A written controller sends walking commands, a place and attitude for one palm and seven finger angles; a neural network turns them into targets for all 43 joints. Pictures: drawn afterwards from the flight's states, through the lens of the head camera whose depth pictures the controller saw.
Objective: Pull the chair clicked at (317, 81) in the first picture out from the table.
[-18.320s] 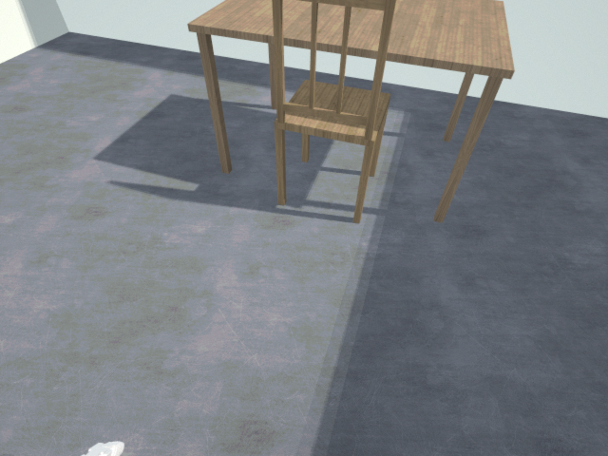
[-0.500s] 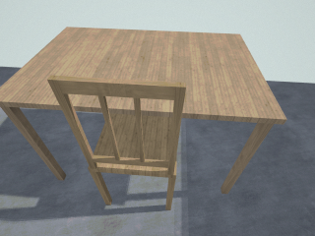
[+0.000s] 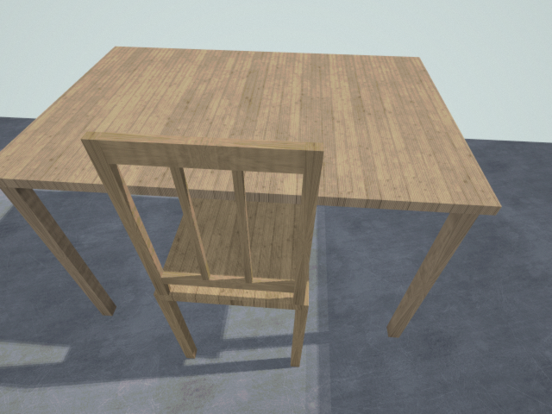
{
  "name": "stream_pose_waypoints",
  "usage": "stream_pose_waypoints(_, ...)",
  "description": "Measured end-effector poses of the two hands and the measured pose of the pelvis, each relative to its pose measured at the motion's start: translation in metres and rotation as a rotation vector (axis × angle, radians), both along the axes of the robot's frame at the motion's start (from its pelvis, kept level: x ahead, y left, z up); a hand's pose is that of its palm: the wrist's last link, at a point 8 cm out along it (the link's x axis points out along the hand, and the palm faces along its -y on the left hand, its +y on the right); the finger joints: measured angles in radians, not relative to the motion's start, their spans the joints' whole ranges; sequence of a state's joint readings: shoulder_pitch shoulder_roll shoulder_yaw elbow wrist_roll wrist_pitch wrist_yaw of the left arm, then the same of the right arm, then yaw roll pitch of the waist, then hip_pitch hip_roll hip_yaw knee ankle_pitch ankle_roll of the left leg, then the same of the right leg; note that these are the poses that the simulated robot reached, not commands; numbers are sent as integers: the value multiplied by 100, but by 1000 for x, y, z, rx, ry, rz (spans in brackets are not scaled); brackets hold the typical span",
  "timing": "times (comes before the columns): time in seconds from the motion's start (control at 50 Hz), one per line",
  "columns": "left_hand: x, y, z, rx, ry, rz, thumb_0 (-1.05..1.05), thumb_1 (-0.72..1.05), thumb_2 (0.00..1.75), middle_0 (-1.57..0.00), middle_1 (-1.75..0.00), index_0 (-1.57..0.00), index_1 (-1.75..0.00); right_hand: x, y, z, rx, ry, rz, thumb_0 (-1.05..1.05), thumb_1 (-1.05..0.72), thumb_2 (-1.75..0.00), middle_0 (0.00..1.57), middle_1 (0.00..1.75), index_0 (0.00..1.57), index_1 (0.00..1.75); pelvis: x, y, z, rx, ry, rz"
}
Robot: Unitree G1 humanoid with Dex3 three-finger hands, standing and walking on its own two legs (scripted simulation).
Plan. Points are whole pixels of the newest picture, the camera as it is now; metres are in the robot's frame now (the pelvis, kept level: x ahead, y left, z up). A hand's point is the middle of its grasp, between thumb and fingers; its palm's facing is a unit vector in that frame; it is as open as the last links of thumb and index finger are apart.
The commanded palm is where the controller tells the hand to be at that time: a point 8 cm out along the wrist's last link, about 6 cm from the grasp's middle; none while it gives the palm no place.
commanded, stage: look again from close up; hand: left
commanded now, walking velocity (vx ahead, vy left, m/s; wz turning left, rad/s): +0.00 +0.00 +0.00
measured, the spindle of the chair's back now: (193, 231) +0.47 +0.21 -0.06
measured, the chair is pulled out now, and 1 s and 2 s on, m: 0.00 0.00 0.00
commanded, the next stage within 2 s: raise the hand toward the chair's back in 0.54 s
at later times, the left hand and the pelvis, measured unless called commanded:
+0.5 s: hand out of the picture -0.02 +0.16 -0.17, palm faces +0.07 -0.98 -0.17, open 7.3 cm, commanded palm none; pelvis +0.00 +0.00 +0.00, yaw +0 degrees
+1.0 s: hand (191, 369) +0.19 +0.14 -0.03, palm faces -0.06 -0.99 +0.08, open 8.6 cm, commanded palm +0.12 +0.23 -0.07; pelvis -0.03 +0.01 -0.06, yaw +1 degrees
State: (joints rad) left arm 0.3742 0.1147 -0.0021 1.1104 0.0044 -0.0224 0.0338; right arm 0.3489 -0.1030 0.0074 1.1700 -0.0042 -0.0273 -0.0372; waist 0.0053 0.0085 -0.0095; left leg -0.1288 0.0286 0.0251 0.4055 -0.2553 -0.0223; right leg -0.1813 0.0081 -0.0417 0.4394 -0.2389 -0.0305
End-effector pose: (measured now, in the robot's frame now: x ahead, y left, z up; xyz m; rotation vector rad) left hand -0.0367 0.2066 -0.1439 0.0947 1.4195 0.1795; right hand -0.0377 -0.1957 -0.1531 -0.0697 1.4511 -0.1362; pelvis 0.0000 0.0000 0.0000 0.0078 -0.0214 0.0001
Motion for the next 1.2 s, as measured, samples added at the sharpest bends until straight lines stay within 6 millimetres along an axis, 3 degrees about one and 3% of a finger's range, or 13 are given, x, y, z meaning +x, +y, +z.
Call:
stream_pose_waypoints(0.66,7,-1,-2,1,-11,-2,1,91,90,-20,-30,-20,-30,12,-2,0,-6,-13,12,0,-91,-90,20,30,20,30,5,0,-1,-8,5,5)
stream_pose_waypoints(0.7,30,10,13,30,-131,49,3,94,89,-20,-30,-20,-30,24,-7,3,-36,-105,26,1,-92,-90,20,30,20,30,0,2,-3,-9,-5,-1)
stream_pose_waypoints(0.76,84,44,58,153,-478,71,6,97,88,-20,-30,-21,-30,50,-29,9,-107,-298,29,3,-94,-90,20,30,21,30,-4,6,-7,-5,2,16)
stream_pose_waypoints(0.8,126,50,92,174,-709,52,6,95,88,-19,-29,-20,-29,75,-42,14,-145,-436,40,3,-94,-90,20,30,21,30,-9,10,-11,-5,13,33)
stream_pose_waypoints(0.86,186,37,133,120,-1059,-26,5,89,86,-18,-28,-19,-29,118,-58,26,-203,-639,70,3,-93,-90,20,30,20,30,-16,15,-21,-3,62,45)
stream_pose_waypoints(0.92,220,10,143,-43,-1321,-85,3,81,83,-17,-27,-18,-28,157,-66,45,-240,-801,98,2,-93,-90,20,30,20,30,-22,15,-36,8,125,24)
stream_pose_waypoints(0.96,223,-6,134,-154,-1419,-127,2,76,82,-17,-27,-18,-27,179,-66,58,-252,-879,133,2,-92,-90,20,30,20,30,-24,13,-46,14,155,12)
stream_pose_waypoints(1.0,212,-13,114,-207,-1434,-169,2,71,80,-17,-26,-18,-26,199,-64,67,-261,-933,169,2,-92,-90,20,30,20,30,-25,11,-56,15,182,8)
stream_pose_waypoints(1.1,156,9,52,-147,-1232,-103,1,58,75,-17,-25,-17,-25,239,-45,65,-245,-979,261,1,-91,-90,20,30,20,30,-27,10,-82,-2,230,22)
stream_pose_waypoints(1.14,137,29,50,-61,-1216,-69,2,53,73,-17,-24,-17,-24,250,-31,53,-221,-979,297,1,-91,-90,20,30,20,30,-29,11,-91,-18,246,33)
stream_pose_waypoints(1.2,128,53,72,52,-1330,-62,2,45,70,-16,-23,-16,-23,256,-6,28,-162,-961,339,1,-91,-90,20,30,20,30,-32,14,-102,-47,267,52)
